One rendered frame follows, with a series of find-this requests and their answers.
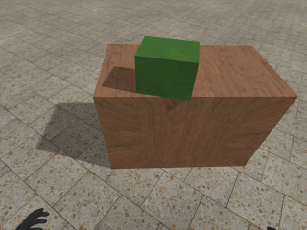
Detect pedestal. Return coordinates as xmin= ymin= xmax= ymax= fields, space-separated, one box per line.
xmin=93 ymin=44 xmax=298 ymax=169

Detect left robot hand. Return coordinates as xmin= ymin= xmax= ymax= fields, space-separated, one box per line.
xmin=15 ymin=208 xmax=50 ymax=230

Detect carton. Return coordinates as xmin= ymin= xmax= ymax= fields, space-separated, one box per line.
xmin=134 ymin=36 xmax=200 ymax=101

